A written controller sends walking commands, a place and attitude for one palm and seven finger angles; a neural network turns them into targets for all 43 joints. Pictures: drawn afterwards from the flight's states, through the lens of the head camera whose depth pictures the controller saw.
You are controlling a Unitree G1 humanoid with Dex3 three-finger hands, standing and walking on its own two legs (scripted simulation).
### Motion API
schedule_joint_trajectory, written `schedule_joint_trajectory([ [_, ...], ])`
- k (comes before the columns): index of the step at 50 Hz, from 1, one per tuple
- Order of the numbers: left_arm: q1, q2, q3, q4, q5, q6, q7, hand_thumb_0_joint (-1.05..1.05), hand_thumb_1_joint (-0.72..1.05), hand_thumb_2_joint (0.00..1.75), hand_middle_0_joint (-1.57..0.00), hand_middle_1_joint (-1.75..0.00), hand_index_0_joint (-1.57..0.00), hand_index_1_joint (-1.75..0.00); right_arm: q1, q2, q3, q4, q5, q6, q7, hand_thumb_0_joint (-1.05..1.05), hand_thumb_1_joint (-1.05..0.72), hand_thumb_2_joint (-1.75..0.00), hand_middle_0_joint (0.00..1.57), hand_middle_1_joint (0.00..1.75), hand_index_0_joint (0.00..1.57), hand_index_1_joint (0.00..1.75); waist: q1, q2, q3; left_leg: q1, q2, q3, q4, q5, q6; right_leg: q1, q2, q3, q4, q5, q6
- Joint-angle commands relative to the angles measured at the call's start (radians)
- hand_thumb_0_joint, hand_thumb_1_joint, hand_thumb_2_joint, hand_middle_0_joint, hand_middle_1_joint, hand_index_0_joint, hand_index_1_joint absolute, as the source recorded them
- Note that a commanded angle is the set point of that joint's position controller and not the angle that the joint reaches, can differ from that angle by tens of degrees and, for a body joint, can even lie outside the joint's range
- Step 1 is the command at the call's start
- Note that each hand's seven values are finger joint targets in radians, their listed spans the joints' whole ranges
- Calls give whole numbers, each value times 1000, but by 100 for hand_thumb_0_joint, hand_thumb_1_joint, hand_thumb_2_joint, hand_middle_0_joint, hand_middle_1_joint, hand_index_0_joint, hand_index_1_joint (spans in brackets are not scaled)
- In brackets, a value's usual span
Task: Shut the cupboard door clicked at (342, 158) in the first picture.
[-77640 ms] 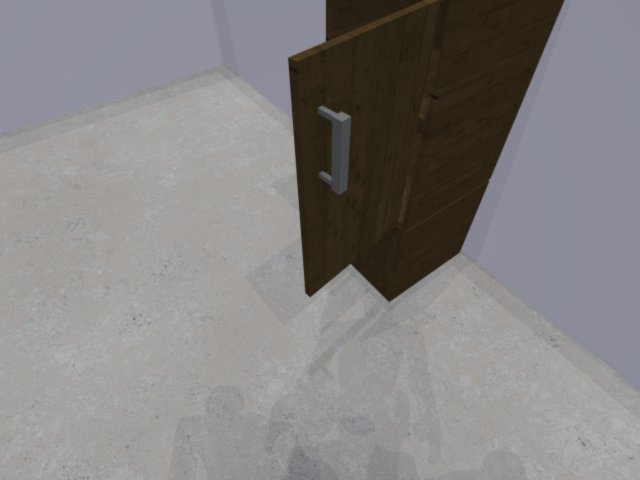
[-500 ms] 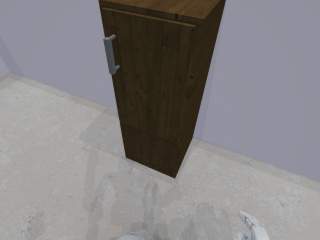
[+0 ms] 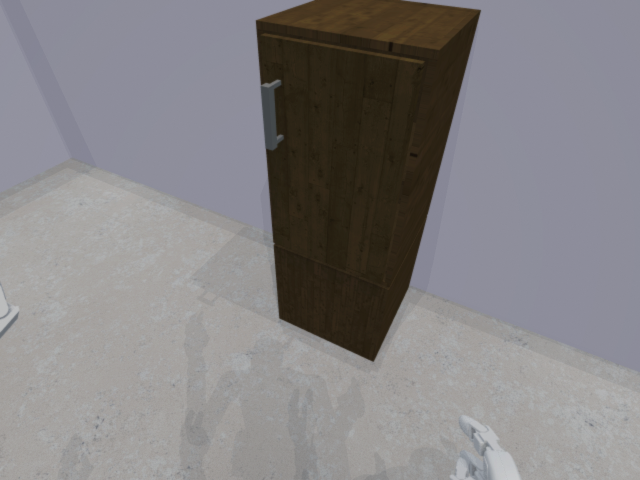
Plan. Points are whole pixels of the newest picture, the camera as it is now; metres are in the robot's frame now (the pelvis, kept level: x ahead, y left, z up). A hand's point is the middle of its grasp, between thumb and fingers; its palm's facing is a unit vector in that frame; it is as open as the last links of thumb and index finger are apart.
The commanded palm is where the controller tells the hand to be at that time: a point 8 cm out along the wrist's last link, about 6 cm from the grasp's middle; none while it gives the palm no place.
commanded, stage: stop stepping back and stand still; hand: left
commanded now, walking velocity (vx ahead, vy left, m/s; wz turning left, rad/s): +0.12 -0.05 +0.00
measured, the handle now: (274, 115) +0.85 +0.16 +0.10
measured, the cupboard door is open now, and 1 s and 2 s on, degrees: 0 0 0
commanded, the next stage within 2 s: let the arm hang, fingers relaxed in 0.74 s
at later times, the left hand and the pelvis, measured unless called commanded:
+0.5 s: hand (30, 301) +0.23 +0.31 +0.18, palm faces +0.41 -0.76 -0.50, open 7.4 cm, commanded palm +0.17 +0.34 +0.19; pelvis +0.03 +0.04 +0.01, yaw -1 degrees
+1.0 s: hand (91, 443) +0.18 +0.30 -0.04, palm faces +0.08 -0.90 -0.42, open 7.4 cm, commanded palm none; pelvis +0.00 +0.06 +0.01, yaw +0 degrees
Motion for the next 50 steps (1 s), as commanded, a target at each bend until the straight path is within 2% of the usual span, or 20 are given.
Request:
schedule_joint_trajectory([
  [1,-108,94,-41,-81,20,-1,-16,0,90,90,-20,-30,-20,-30,-138,-173,-87,-141,-7,-4,-6,0,-90,-90,20,30,20,30,19,-332,188,-404,-49,-12,474,-127,17,-43,-360,677,-506,-581,-189],
  [3,-219,147,-9,-176,31,-29,-15,0,90,90,-20,-30,-20,-30,-145,-185,-82,-130,-20,-4,-1,0,-90,-90,20,30,20,30,-4,-257,174,-349,8,-76,462,-96,17,-112,-353,580,-431,-456,-212],
  [5,-244,166,1,-295,38,-54,-5,0,90,90,-20,-30,-20,-30,-143,-151,-59,-134,-30,-4,-10,0,-90,-90,20,30,20,30,-5,-162,127,-151,38,-58,241,-48,29,-205,-300,356,-363,-307,-172],
  [8,-258,228,50,-466,30,-72,15,0,90,90,-20,-30,-20,-30,-130,-149,-54,-116,-42,-30,-35,0,-90,-90,20,30,20,30,-18,106,26,102,-58,53,-119,108,11,-189,-181,169,-196,-268,-100],
  [9,-211,207,49,-482,27,-82,18,0,90,90,-20,-30,-20,-30,-107,-159,-61,-121,-42,-47,-37,0,-90,-90,20,30,20,30,-17,230,9,155,-34,-11,-219,76,16,-200,-133,139,-73,-241,-68],
  [10,-164,189,57,-510,24,-92,24,0,90,90,-20,-30,-20,-30,-98,-190,-71,-132,-46,-60,-35,0,-90,-90,20,30,20,30,-8,436,5,160,138,-319,-400,-87,80,-255,-37,93,129,-224,-8],
  [11,-152,182,55,-528,32,-104,27,0,90,90,-20,-30,-20,-30,-93,-168,-70,-142,-41,-74,-23,0,-90,-90,20,30,20,30,-5,490,13,108,253,-485,-486,-65,143,-246,6,73,286,-239,20],
  [12,-112,212,106,-485,36,-109,28,0,90,90,-20,-30,-20,-30,-102,-150,-77,-140,-38,-87,-20,0,-90,-90,20,30,20,30,7,325,9,73,233,-404,-460,89,154,-192,-11,104,317,-166,28],
  [13,-26,230,150,-388,18,-103,16,0,90,90,-20,-30,-20,-30,-92,-146,-79,-111,-39,-95,-15,0,-90,-90,20,30,20,30,9,295,-27,25,223,-382,-447,68,143,-137,-23,117,311,-175,34],
  [16,81,145,109,-283,12,-79,3,0,90,90,-20,-30,-20,-30,-76,-152,-76,-112,-19,-82,-2,0,-90,-90,20,30,20,30,0,177,-8,21,154,-178,-276,473,101,7,-18,54,-3,-20,50],
  [19,184,115,86,-142,7,-59,-12,0,90,90,-20,-30,-20,-30,-62,-169,-81,-115,1,-57,7,0,-90,-90,20,30,20,30,-11,31,-35,-102,75,-69,-184,432,27,218,-38,89,-174,275,33],
  [21,139,128,90,-126,2,-58,-16,0,90,90,-20,-30,-20,-30,-66,-178,-81,-121,-4,-45,6,0,-90,-90,20,30,20,30,-16,-16,-14,-153,30,-40,-185,303,4,200,-112,183,-148,369,-5],
  [24,117,137,72,-155,-3,-50,-16,0,90,90,-20,-30,-20,-30,-77,-168,-85,-120,3,-31,1,0,-90,-90,20,30,20,30,-16,-119,-70,-58,4,-24,-126,360,0,164,-155,236,-154,458,-22],
  [29,28,176,76,-331,4,-70,-10,0,90,90,-20,-30,-20,-30,-122,-156,-68,-142,-5,-39,-24,0,-90,-90,20,30,20,30,3,54,-105,29,25,-51,-229,505,18,173,-84,148,-92,438,21],
  [33,8,187,93,-319,10,-73,-3,0,90,90,-20,-30,-20,-30,-116,-162,-70,-141,-6,-44,-29,0,-90,-90,20,30,20,30,8,110,-69,-1,28,-46,-255,461,17,181,-63,138,-116,381,27],
  [41,14,83,14,-111,4,-48,-22,0,90,90,-20,-30,-20,-30,-118,-167,-73,-148,1,-18,-18,0,-90,-90,20,30,20,30,2,6,60,-85,6,-44,-321,153,9,100,-66,166,-255,136,28],
  [42,-9,-23,-378,565,103,108,-167,0,90,90,-20,-30,-20,-30,-199,-359,-108,84,-16,-73,76,0,-90,-90,20,30,20,30,-14,49,147,-128,22,-78,-169,350,17,-29,-141,119,-133,263,6],
  [43,-13,-51,-363,591,93,173,-184,0,90,90,-20,-30,-20,-30,-127,-303,-115,98,-17,-26,74,0,-90,-90,20,30,20,30,-8,35,38,-22,38,-50,-195,433,1,-33,-137,161,-158,253,7],
  [45,-53,-73,-370,625,85,188,-189,0,90,90,-20,-30,-20,-30,-103,-293,-101,87,-28,4,70,0,-90,-90,20,30,20,30,-2,39,23,-67,74,-92,-234,372,32,-32,-100,110,-100,104,12],
  [50,-135,-53,-404,903,87,183,-183,0,90,90,-20,-30,-20,-30,-100,-261,-70,135,-40,51,73,0,-90,-90,20,30,20,30,-2,-232,17,-44,29,-109,-228,296,44,11,-123,181,-157,84,2],
])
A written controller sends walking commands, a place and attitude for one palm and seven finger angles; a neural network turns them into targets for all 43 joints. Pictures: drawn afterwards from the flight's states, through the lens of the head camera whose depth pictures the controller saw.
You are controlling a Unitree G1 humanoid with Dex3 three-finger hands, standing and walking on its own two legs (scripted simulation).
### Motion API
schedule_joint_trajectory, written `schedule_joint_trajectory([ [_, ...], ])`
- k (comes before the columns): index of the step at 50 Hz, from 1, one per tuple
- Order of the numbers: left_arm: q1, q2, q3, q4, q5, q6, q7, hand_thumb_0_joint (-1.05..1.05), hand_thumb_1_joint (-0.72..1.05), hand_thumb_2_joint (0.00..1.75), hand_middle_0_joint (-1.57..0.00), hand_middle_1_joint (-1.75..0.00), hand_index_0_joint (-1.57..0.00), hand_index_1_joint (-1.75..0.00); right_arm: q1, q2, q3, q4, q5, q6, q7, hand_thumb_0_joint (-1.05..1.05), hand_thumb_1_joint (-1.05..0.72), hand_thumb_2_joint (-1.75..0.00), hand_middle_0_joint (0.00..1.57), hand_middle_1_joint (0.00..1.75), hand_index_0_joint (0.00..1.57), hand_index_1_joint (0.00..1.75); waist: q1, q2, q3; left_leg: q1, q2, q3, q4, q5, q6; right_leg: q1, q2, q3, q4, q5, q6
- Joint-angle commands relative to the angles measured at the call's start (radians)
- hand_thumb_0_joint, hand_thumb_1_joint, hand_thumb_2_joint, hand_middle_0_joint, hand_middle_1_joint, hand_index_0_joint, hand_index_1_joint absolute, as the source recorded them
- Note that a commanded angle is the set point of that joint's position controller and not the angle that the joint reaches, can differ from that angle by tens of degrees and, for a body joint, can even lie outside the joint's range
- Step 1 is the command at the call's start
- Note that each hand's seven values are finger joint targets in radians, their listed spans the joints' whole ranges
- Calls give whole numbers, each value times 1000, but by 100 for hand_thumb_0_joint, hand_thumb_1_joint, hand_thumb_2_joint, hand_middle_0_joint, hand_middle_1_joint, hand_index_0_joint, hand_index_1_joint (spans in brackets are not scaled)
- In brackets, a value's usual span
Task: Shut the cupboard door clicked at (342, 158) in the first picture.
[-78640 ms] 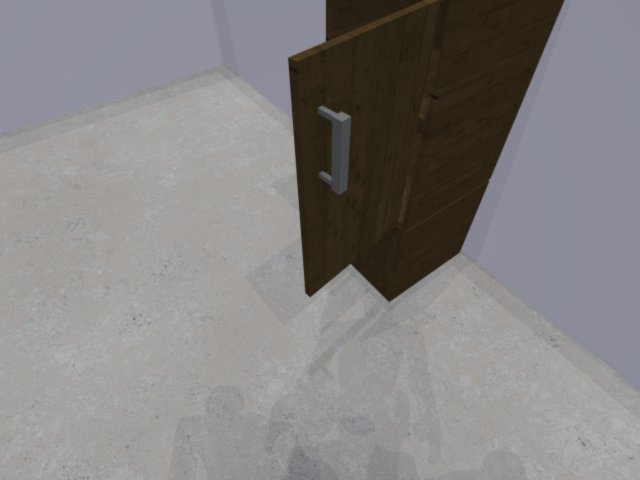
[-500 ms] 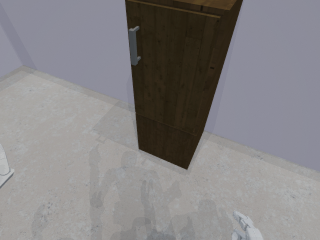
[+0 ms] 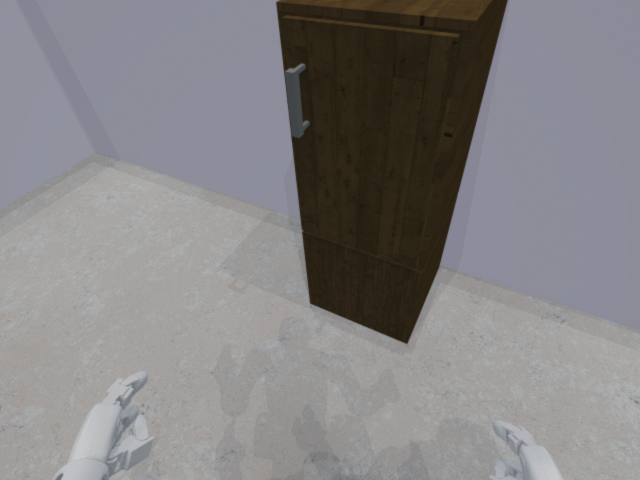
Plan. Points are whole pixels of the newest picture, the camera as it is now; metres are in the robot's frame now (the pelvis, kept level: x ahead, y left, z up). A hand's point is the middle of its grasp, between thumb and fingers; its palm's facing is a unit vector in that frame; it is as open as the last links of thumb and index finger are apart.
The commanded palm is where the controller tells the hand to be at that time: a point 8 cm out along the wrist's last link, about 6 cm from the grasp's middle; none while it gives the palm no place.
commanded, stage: let the arm hang, fingers relaxed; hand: left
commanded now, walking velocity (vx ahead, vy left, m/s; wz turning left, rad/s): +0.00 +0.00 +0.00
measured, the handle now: (299, 101) +0.85 +0.10 +0.10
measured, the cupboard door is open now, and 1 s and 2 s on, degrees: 0 0 0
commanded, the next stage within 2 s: look to check the result in 0.94 s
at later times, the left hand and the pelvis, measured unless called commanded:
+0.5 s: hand out of the picture -0.08 +0.18 -0.16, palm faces +0.05 -0.97 -0.24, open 7.4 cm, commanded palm none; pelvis -0.02 -0.01 +0.01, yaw +0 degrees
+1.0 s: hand out of the picture -0.03 +0.15 -0.17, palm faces +0.06 -0.98 -0.17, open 7.4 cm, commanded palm none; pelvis -0.01 -0.01 +0.01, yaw +0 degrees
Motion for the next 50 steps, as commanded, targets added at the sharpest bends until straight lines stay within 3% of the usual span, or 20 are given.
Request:
schedule_joint_trajectory([
  [1,21,73,-27,147,4,-21,-2,0,90,90,-20,-30,-20,-30,55,-96,-31,-39,-13,8,-5,0,-90,-90,20,30,20,30,-16,-292,-10,55,93,-132,-83,100,-11,4,-80,128,-125,22,-69],
  [2,3,69,-37,197,0,-17,2,0,90,90,-20,-30,-20,-30,70,-85,-26,-23,-13,19,-6,0,-90,-90,20,30,20,30,-25,-278,-2,84,83,-125,-83,88,-16,-23,-88,140,-143,-3,-75],
  [5,6,51,-49,331,-6,-9,8,0,90,90,-20,-30,-20,-30,80,-58,-18,31,-13,32,-10,0,-90,-90,20,30,20,30,-17,-59,31,60,91,-140,-157,0,-15,-5,-63,121,-151,-74,-65],
  [7,39,36,-50,417,-9,-9,10,0,90,90,-20,-30,-20,-30,97,-42,-14,67,-11,35,-17,0,-90,-90,20,30,20,30,-5,50,39,15,95,-148,-203,-79,-14,54,-48,105,-148,-63,-62],
  [8,57,29,-42,449,-7,-10,12,0,90,90,-20,-30,-20,-30,108,-42,-18,77,-9,38,-21,0,-90,-90,20,30,20,30,0,72,47,5,101,-156,-215,-90,-12,76,-39,92,-151,-47,-63],
  [9,75,7,-38,484,-8,-9,13,0,90,90,-20,-30,-20,-30,123,-27,-21,93,-12,40,-25,0,-90,-90,20,30,20,30,2,136,40,-8,106,-157,-237,-139,-11,97,-37,76,-152,-47,-63],
  [11,98,4,-45,543,-11,-9,12,0,90,90,-20,-30,-20,-30,148,-20,-23,124,-8,46,-29,0,-90,-90,20,30,20,30,6,163,51,-30,111,-170,-270,-205,-9,125,-27,59,-150,-33,-62],
  [12,107,-5,-46,569,-11,-11,11,0,90,90,-20,-30,-20,-30,162,-16,-26,136,-7,47,-32,0,-90,-90,20,30,20,30,5,150,56,-34,115,-172,-277,-219,-8,130,-25,56,-155,-29,-62],
  [18,118,-32,-55,665,-10,-17,17,0,90,90,-20,-30,-20,-30,266,8,-34,200,-1,54,-40,0,-90,-90,20,30,20,30,-11,-82,141,8,108,-154,-244,-181,-8,39,-44,87,-233,-111,-64],
  [22,124,-57,-54,697,-12,-15,23,0,90,90,-20,-30,-20,-30,314,44,-32,238,-6,58,-40,0,-90,-90,20,30,20,30,-23,-157,162,45,96,-134,-209,-154,-8,-39,-59,105,-261,-214,-66],
  [25,131,-67,-50,705,-11,-11,25,0,90,90,-20,-30,-20,-30,324,65,-30,254,-9,59,-40,0,-90,-90,20,30,20,30,-22,-130,164,37,96,-137,-215,-170,-6,-58,-51,103,-247,-231,-63],
  [33,151,-89,-47,713,-5,-11,29,0,90,90,-20,-30,-20,-30,299,75,-33,260,-7,50,-44,0,-90,-90,20,30,20,30,-3,-48,201,-38,116,-174,-287,-234,0,-13,-26,78,-197,-126,-54],
  [42,134,-112,-47,714,-7,-22,29,0,90,90,-20,-30,-20,-30,292,91,-33,263,-6,37,-47,0,-90,-90,20,30,20,30,-6,-35,153,5,113,-158,-280,-153,-7,27,-34,76,-192,-29,-56],
  [50,119,-107,-51,726,-12,-29,29,0,90,90,-20,-30,-20,-30,294,97,-26,271,-3,36,-48,0,-90,-90,20,30,20,30,-15,-79,144,67,103,-123,-240,-40,-15,21,-53,90,-226,-22,-59],
])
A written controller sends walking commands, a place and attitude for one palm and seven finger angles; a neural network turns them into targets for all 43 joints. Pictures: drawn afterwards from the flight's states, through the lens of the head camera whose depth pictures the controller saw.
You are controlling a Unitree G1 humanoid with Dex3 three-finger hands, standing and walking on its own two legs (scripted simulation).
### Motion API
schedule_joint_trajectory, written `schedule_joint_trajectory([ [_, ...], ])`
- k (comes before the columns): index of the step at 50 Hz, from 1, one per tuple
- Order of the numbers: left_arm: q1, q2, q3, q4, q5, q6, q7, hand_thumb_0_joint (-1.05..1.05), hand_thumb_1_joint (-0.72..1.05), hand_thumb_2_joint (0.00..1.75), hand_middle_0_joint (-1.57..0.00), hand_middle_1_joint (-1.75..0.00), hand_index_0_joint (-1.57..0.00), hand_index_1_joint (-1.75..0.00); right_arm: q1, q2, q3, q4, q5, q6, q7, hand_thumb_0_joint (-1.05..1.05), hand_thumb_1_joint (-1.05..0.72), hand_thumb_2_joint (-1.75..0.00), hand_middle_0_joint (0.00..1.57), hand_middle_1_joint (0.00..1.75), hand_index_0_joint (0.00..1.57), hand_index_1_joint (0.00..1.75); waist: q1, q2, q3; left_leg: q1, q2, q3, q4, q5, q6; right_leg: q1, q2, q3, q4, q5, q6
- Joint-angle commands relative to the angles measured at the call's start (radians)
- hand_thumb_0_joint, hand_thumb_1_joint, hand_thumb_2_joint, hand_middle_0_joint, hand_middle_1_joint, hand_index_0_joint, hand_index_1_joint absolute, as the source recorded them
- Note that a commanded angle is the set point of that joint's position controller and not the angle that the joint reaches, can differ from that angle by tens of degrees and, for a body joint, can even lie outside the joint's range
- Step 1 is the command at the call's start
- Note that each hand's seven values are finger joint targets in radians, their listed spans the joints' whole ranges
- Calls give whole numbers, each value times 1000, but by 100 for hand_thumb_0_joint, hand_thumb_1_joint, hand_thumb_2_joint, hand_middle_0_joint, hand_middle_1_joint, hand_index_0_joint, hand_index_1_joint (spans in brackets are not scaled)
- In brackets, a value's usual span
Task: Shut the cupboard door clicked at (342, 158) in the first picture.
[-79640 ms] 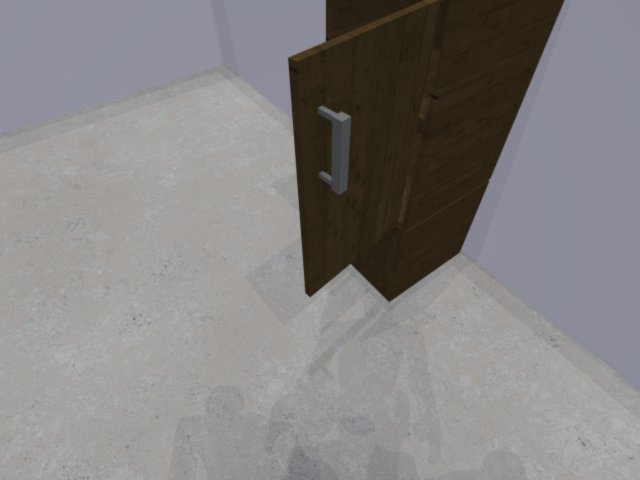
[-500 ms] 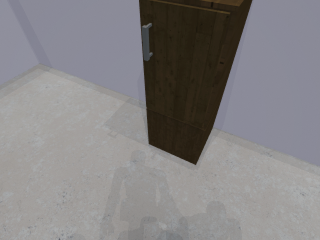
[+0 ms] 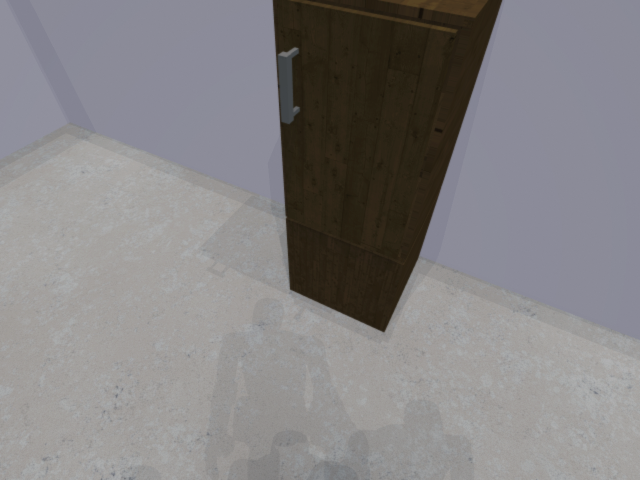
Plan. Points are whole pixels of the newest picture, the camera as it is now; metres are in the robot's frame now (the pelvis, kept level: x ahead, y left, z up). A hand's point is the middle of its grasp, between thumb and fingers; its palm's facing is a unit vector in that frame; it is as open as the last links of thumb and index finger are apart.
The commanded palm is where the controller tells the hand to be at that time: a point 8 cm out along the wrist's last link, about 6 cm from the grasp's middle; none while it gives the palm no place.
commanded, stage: look to check the result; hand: left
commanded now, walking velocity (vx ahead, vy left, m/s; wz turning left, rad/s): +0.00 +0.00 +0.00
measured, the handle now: (290, 86) +0.86 +0.11 +0.09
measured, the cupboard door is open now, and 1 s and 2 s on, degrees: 0 0 0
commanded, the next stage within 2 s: stand and wait in 0.48 s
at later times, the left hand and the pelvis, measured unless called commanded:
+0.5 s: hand out of the picture +0.01 +0.15 -0.18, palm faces +0.04 -0.99 -0.16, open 7.4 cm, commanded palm none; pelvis +0.02 +0.00 +0.00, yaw +0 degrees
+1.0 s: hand out of the picture +0.01 +0.16 -0.18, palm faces +0.04 -0.98 -0.17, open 7.4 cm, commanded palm none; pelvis +0.03 +0.00 +0.00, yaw +0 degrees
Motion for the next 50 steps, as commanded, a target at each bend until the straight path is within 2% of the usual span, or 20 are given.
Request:
schedule_joint_trajectory([
  [1,70,94,12,-9,-1,-10,3,0,90,90,-20,-30,-20,-30,67,-85,-13,-23,-4,-14,-7,0,-90,-90,20,30,20,30,-3,-3,82,-8,92,-112,-113,-116,3,-57,-67,98,-118,-95,-40],
  [6,68,97,8,-1,-4,-13,3,0,90,90,-20,-30,-20,-30,61,-86,-10,-14,-2,-14,-8,0,-90,-90,20,30,20,30,-4,-22,71,25,93,-102,-101,-67,1,-49,-72,99,-126,-76,-40],
  [9,67,100,8,3,-4,-13,3,0,90,90,-20,-30,-20,-30,51,-88,-10,-8,-1,-15,-8,0,-90,-90,20,30,20,30,-3,-2,73,38,95,-97,-97,-39,0,-49,-73,94,-124,-53,-39],
  [13,75,105,6,5,-5,-15,4,0,90,90,-20,-30,-20,-30,43,-95,-8,-5,2,-16,-9,0,-90,-90,20,30,20,30,3,-15,77,45,99,-93,-94,-3,0,-32,-72,93,-127,-21,-39],
  [14,68,99,5,7,-5,-15,5,0,90,90,-20,-30,-20,-30,45,-87,-7,-1,1,-17,-10,0,-90,-90,20,30,20,30,-2,-18,74,47,99,-95,-97,-2,-1,-29,-73,95,-126,-21,-39],
  [17,66,96,3,12,-6,-13,4,0,90,90,-20,-30,-20,-30,41,-88,-4,6,-1,-17,-11,0,-90,-90,20,30,20,30,0,1,80,44,98,-97,-108,-15,-2,-21,-71,92,-125,-21,-38],
  [23,68,103,5,12,-5,-16,6,0,90,90,-20,-30,-20,-30,35,-96,-4,9,2,-21,-12,0,-90,-90,20,30,20,30,5,-10,71,62,103,-93,-100,47,-1,0,-72,89,-124,29,-38],
  [29,60,98,5,15,-6,-15,5,0,90,90,-20,-30,-20,-30,36,-88,-3,17,0,-21,-14,0,-90,-90,20,30,20,30,2,10,80,59,103,-93,-110,40,-4,13,-74,85,-130,28,-37],
  [33,66,106,4,14,-6,-15,5,0,90,90,-20,-30,-20,-30,33,-98,-4,17,3,-22,-14,0,-90,-90,20,30,20,30,6,-11,88,65,103,-93,-109,48,-2,11,-72,86,-133,34,-37],
  [44,62,104,4,21,-6,-14,4,0,90,90,-20,-30,-20,-30,36,-101,-3,22,2,-25,-16,0,-90,-90,20,30,20,30,2,0,74,78,106,-95,-116,60,-1,33,-74,81,-132,48,-35],
  [50,62,104,2,23,-6,-12,4,0,90,90,-20,-30,-20,-30,33,-104,-2,24,3,-24,-17,0,-90,-90,20,30,20,30,3,-2,96,68,104,-98,-124,42,0,30,-74,80,-135,32,-33],
])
